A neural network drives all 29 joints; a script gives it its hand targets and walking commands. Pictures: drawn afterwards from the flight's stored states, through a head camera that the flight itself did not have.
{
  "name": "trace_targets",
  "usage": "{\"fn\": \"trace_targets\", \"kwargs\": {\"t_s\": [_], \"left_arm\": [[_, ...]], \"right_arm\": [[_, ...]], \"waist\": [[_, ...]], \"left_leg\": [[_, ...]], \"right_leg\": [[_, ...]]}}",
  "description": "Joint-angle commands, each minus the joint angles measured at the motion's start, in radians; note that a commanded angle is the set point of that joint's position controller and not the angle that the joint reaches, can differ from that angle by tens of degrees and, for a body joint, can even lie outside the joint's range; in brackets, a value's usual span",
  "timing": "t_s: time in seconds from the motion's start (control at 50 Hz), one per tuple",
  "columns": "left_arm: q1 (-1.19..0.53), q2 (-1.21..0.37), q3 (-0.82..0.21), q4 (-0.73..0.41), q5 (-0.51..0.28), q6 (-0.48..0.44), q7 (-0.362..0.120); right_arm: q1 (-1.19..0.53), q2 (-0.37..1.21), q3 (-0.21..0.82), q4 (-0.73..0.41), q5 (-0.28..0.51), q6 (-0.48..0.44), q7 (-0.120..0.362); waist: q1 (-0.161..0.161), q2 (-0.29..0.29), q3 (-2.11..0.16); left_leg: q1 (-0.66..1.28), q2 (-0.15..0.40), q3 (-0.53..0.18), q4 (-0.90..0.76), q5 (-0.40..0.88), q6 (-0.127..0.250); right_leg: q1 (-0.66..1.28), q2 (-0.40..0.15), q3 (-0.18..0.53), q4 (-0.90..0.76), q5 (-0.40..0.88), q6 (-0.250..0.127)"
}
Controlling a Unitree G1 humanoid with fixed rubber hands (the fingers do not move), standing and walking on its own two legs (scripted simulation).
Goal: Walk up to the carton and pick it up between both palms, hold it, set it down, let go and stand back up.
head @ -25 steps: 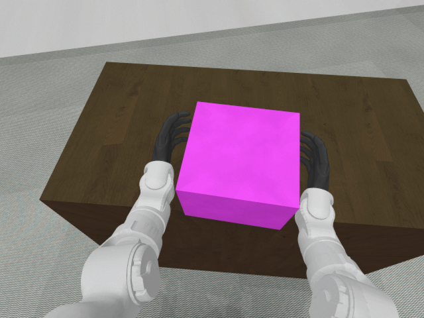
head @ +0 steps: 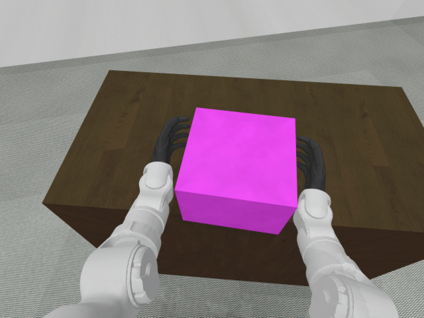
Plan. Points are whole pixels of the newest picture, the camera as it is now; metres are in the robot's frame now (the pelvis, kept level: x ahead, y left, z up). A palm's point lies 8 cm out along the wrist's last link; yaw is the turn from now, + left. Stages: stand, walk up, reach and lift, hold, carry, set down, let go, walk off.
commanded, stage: reach and lift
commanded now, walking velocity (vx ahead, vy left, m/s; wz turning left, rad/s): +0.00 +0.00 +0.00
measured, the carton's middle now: (237, 170) +0.42 -0.04 +0.01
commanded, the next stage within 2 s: hold in 1.82 s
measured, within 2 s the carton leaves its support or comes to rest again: neither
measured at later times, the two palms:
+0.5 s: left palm (150, 149) +0.41 +0.12 +0.11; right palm (318, 170) +0.37 -0.17 +0.09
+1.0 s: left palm (132, 142) +0.38 +0.13 +0.17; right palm (326, 163) +0.35 -0.16 +0.14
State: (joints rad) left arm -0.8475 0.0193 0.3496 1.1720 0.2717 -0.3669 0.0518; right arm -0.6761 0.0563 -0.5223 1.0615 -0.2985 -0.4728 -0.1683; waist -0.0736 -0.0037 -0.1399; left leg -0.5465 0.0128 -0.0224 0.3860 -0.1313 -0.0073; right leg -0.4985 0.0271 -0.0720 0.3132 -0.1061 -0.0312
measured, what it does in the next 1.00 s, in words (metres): stands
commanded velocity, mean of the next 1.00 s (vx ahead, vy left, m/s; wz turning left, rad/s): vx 0.00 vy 0.00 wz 0.00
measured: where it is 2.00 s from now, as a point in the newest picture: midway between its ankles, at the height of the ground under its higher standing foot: outside the picture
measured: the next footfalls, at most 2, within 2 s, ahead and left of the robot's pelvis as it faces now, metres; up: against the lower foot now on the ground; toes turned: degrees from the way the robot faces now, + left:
none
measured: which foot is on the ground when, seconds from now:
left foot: down 0.00-1.00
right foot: down 0.00-1.00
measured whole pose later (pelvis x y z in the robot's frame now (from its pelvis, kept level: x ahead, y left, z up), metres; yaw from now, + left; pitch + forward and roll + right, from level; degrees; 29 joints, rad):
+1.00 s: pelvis -0.02 +0.00 +0.01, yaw +0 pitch +1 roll -1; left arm -0.75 0.03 0.26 0.67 0.21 0.37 0.03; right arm -0.68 0.01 -0.19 0.78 0.02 0.17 -0.20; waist -0.07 -0.02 -0.12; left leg -0.25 0.01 -0.02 0.35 -0.12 -0.01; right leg -0.21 0.02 -0.07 0.31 -0.12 -0.03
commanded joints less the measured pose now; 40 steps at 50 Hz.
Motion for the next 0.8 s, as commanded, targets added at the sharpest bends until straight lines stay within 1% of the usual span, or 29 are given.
{"fn": "trace_targets", "kwargs": {"t_s": [0.0, 0.02, 0.06, 0.1, 0.12, 0.14, 0.16, 0.18, 0.22, 0.24, 0.3, 0.32, 0.36, 0.38, 0.4, 0.42, 0.46, 0.48, 0.52, 0.54, 0.56, 0.58, 0.6, 0.62, 0.66, 0.72, 0.74, 0.76, 0.78], "left_arm": [[-0.502, -0.669, -0.397, -0.213, -0.015, -0.013, -0.076], [-0.512, -0.662, -0.394, -0.204, -0.016, -0.011, -0.082], [-0.484, -0.674, -0.409, -0.218, -0.014, 0.020, -0.080], [-0.500, -0.673, -0.418, -0.230, -0.011, 0.049, -0.082], [-0.502, -0.688, -0.441, -0.279, -0.033, 0.059, -0.076], [-0.508, -0.712, -0.455, -0.293, -0.047, 0.076, -0.076], [-0.528, -0.722, -0.472, -0.321, -0.060, 0.080, -0.068], [-0.520, -0.732, -0.479, -0.316, -0.067, 0.093, -0.071], [-0.571, -0.746, -0.508, -0.350, -0.089, 0.114, -0.068], [-0.557, -0.752, -0.509, -0.361, -0.088, 0.132, -0.063], [-0.602, -0.737, -0.495, -0.351, -0.105, 0.181, -0.067], [-0.629, -0.749, -0.512, -0.396, -0.121, 0.197, -0.063], [-0.658, -0.760, -0.538, -0.441, -0.139, 0.233, -0.059], [-0.638, -0.764, -0.536, -0.470, -0.137, 0.255, -0.055], [-0.638, -0.746, -0.530, -0.457, -0.143, 0.275, -0.060], [-0.641, -0.750, -0.549, -0.495, -0.158, 0.291, -0.059], [-0.631, -0.747, -0.534, -0.509, -0.159, 0.344, -0.066], [-0.625, -0.723, -0.521, -0.499, -0.159, 0.370, -0.075], [-0.637, -0.731, -0.528, -0.534, -0.165, 0.401, -0.075], [-0.611, -0.711, -0.511, -0.540, -0.162, 0.425, -0.079], [-0.604, -0.718, -0.515, -0.566, -0.166, 0.443, -0.079], [-0.577, -0.702, -0.497, -0.586, -0.157, 0.468, -0.086], [-0.576, -0.691, -0.489, -0.606, -0.162, 0.481, -0.089], [-0.544, -0.696, -0.492, -0.618, -0.153, 0.504, -0.090], [-0.511, -0.655, -0.438, -0.612, -0.135, 0.546, -0.106], [-0.465, -0.631, -0.383, -0.592, -0.110, 0.604, -0.135], [-0.472, -0.630, -0.374, -0.590, -0.104, 0.620, -0.141], [-0.441, -0.631, -0.373, -0.598, -0.103, 0.642, -0.146], [-0.446, -0.638, -0.371, -0.614, -0.100, 0.656, -0.148]], "right_arm": [[-0.606, 0.560, 0.537, -0.187, -0.015, -0.060, 0.141], [-0.605, 0.552, 0.526, -0.156, -0.011, -0.051, 0.140], [-0.597, 0.538, 0.540, -0.177, 0.013, -0.025, 0.144], [-0.608, 0.527, 0.542, -0.168, 0.039, 0.007, 0.143], [-0.634, 0.531, 0.556, -0.198, 0.068, 0.019, 0.151], [-0.656, 0.535, 0.568, -0.246, 0.081, 0.032, 0.148], [-0.672, 0.531, 0.590, -0.277, 0.101, 0.042, 0.151], [-0.687, 0.537, 0.609, -0.312, 0.113, 0.055, 0.153], [-0.730, 0.545, 0.622, -0.357, 0.139, 0.091, 0.156], [-0.724, 0.559, 0.646, -0.366, 0.153, 0.119, 0.157], [-0.768, 0.574, 0.650, -0.410, 0.170, 0.188, 0.165], [-0.806, 0.577, 0.666, -0.444, 0.182, 0.201, 0.171], [-0.805, 0.564, 0.668, -0.433, 0.210, 0.237, 0.171], [-0.802, 0.556, 0.687, -0.451, 0.219, 0.257, 0.176], [-0.785, 0.558, 0.695, -0.458, 0.237, 0.280, 0.170], [-0.790, 0.546, 0.701, -0.483, 0.254, 0.294, 0.171], [-0.808, 0.531, 0.711, -0.504, 0.293, 0.329, 0.166], [-0.831, 0.542, 0.722, -0.554, 0.304, 0.347, 0.160], [-0.866, 0.549, 0.736, -0.586, 0.333, 0.368, 0.158], [-0.856, 0.555, 0.740, -0.595, 0.340, 0.392, 0.155], [-0.844, 0.546, 0.739, -0.589, 0.346, 0.403, 0.153], [-0.824, 0.552, 0.758, -0.614, 0.373, 0.422, 0.144], [-0.831, 0.565, 0.776, -0.640, 0.391, 0.435, 0.141], [-0.814, 0.547, 0.779, -0.635, 0.394, 0.448, 0.138], [-0.837, 0.550, 0.781, -0.647, 0.409, 0.475, 0.127], [-0.840, 0.556, 0.765, -0.642, 0.415, 0.504, 0.115], [-0.842, 0.547, 0.750, -0.619, 0.420, 0.513, 0.113], [-0.859, 0.543, 0.764, -0.653, 0.432, 0.518, 0.114], [-0.861, 0.543, 0.754, -0.637, 0.439, 0.526, 0.114]], "waist": [[-0.038, 0.047, -0.883], [-0.060, 0.053, -0.836], [-0.048, 0.051, -0.809], [-0.056, 0.066, -0.738], [-0.043, 0.086, -0.758], [-0.041, 0.065, -0.759], [-0.044, 0.081, -0.774], [-0.036, 0.074, -0.778], [-0.046, 0.079, -0.781], [-0.028, 0.069, -0.745], [-0.022, 0.020, -0.696], [-0.014, 0.032, -0.740], [-0.028, 0.047, -0.716], [-0.016, 0.037, -0.712], [-0.022, 0.025, -0.686], [-0.018, 0.029, -0.738], [-0.008, 0.013, -0.686], [0.000, -0.024, -0.675], [0.010, -0.013, -0.696], [0.017, -0.034, -0.654], [0.017, -0.021, -0.648], [0.019, -0.042, -0.626], [0.037, -0.052, -0.642], [0.028, -0.040, -0.619], [0.056, -0.061, -0.539], [0.069, -0.085, -0.462], [0.064, -0.070, -0.408], [0.077, -0.076, -0.394], [0.071, -0.066, -0.380]], "left_leg": [[0.391, -0.019, 0.052, 0.046, 0.362, -0.057], [0.381, -0.025, 0.051, 0.040, 0.340, -0.058], [0.402, -0.021, 0.050, 0.030, 0.329, -0.058], [0.433, -0.019, 0.047, 0.022, 0.314, -0.062], [0.465, -0.010, 0.049, 0.027, 0.332, -0.065], [0.476, -0.013, 0.047, 0.028, 0.328, -0.063], [0.489, -0.013, 0.044, 0.029, 0.342, -0.068], [0.481, -0.015, 0.044, 0.030, 0.318, -0.066], [0.470, -0.019, 0.042, 0.018, 0.252, -0.058], [0.458, -0.022, 0.048, 0.004, 0.209, -0.051], [0.436, -0.028, 0.051, -0.024, 0.094, -0.028], [0.430, -0.026, 0.048, -0.028, 0.072, -0.026], [0.437, -0.029, 0.041, -0.022, 0.067, -0.030], [0.469, -0.025, 0.033, -0.024, 0.086, -0.028], [0.460, -0.033, 0.032, -0.023, 0.082, -0.024], [0.461, -0.034, 0.025, -0.019, 0.099, -0.028], [0.450, -0.041, 0.024, -0.030, 0.076, -0.019], [0.443, -0.046, 0.030, -0.034, 0.054, -0.008], [0.426, -0.052, 0.024, -0.035, 0.061, -0.007], [0.422, -0.056, 0.026, -0.043, 0.043, 0.000], [0.433, -0.056, 0.025, -0.046, 0.067, -0.003], [0.452, -0.060, 0.024, -0.041, 0.092, 0.002], [0.457, -0.060, 0.026, -0.038, 0.118, 0.006], [0.465, -0.065, 0.022, -0.039, 0.131, -0.001], [0.446, -0.067, 0.029, -0.056, 0.093, 0.013], [0.422, -0.078, 0.043, -0.080, 0.069, 0.029], [0.421, -0.075, 0.040, -0.087, 0.053, 0.025], [0.429, -0.074, 0.042, -0.090, 0.066, 0.026], [0.435, -0.074, 0.044, -0.092, 0.067, 0.026]], "right_leg": [[0.486, -0.006, 0.018, 0.055, 0.723, 0.058], [0.475, -0.009, 0.012, 0.048, 0.699, 0.060], [0.474, -0.007, 0.013, 0.040, 0.676, 0.062], [0.453, -0.003, 0.004, 0.016, 0.585, 0.059], [0.432, 0.004, -0.003, 0.015, 0.550, 0.056], [0.427, 0.008, -0.001, 0.011, 0.543, 0.056], [0.429, 0.011, -0.004, 0.012, 0.522, 0.056], [0.424, 0.011, 0.003, 0.003, 0.496, 0.053], [0.413, 0.006, 0.003, -0.006, 0.402, 0.054], [0.425, 0.003, 0.010, -0.016, 0.354, 0.052], [0.410, -0.010, 0.023, -0.034, 0.232, 0.058], [0.422, -0.011, 0.021, -0.025, 0.200, 0.052], [0.410, -0.010, 0.021, -0.024, 0.178, 0.049], [0.413, -0.010, 0.019, -0.027, 0.197, 0.043], [0.432, -0.011, 0.025, -0.027, 0.214, 0.050], [0.454, -0.012, 0.028, -0.017, 0.232, 0.051], [0.488, -0.015, 0.037, -0.024, 0.204, 0.057], [0.500, -0.021, 0.047, -0.027, 0.203, 0.064], [0.530, -0.022, 0.050, -0.015, 0.219, 0.067], [0.540, -0.022, 0.057, -0.019, 0.213, 0.071], [0.557, -0.024, 0.057, -0.017, 0.235, 0.070], [0.588, -0.022, 0.060, -0.013, 0.278, 0.075], [0.612, -0.022, 0.063, -0.011, 0.300, 0.080], [0.623, -0.021, 0.058, -0.007, 0.317, 0.082], [0.653, -0.027, 0.070, -0.016, 0.284, 0.089], [0.711, -0.035, 0.078, -0.020, 0.285, 0.099], [0.695, -0.034, 0.076, -0.021, 0.263, 0.095], [0.687, -0.031, 0.071, -0.028, 0.264, 0.094], [0.697, -0.029, 0.070, -0.026, 0.253, 0.090]]}}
